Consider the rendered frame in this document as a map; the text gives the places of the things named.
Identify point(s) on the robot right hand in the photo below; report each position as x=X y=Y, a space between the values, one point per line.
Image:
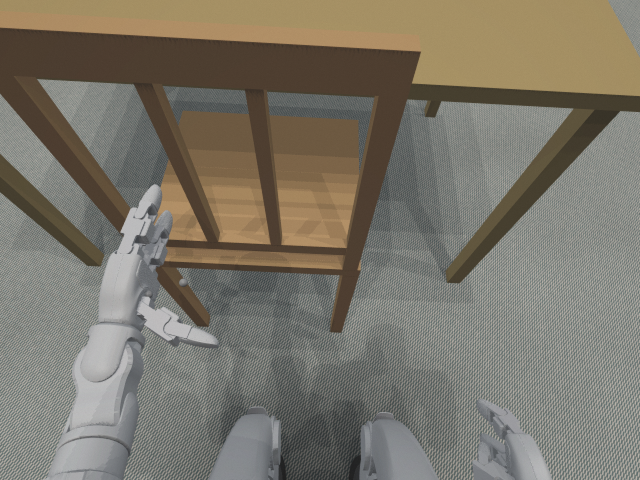
x=519 y=459

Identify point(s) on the chair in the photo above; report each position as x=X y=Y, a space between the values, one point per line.
x=247 y=192

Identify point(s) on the left robot forearm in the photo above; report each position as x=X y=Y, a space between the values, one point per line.
x=98 y=436

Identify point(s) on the right robot shin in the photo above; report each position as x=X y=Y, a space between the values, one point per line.
x=362 y=474

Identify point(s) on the table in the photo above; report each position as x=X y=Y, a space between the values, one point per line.
x=544 y=53

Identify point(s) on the robot right thigh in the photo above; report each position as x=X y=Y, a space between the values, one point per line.
x=391 y=451

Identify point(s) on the robot left hand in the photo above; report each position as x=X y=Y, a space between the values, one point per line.
x=131 y=271

